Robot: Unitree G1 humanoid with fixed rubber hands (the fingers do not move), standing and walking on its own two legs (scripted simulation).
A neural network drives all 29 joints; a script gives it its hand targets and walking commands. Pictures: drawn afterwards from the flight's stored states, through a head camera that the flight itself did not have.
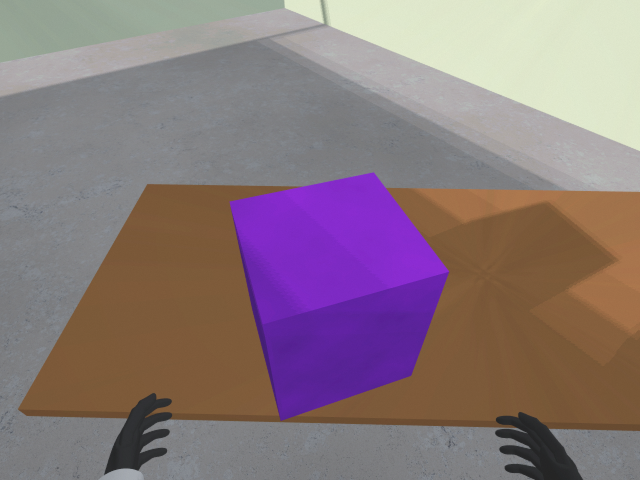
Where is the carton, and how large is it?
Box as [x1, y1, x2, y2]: [230, 172, 448, 420]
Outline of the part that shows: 373,172 230,201 252,310 281,420 408,376 411,374 448,271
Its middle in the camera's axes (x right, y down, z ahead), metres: +0.01 +0.08 +0.55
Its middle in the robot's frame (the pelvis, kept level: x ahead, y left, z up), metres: +0.36 +0.00 +0.03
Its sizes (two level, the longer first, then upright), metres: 0.210 0.200 0.250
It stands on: a table, 0.68 m high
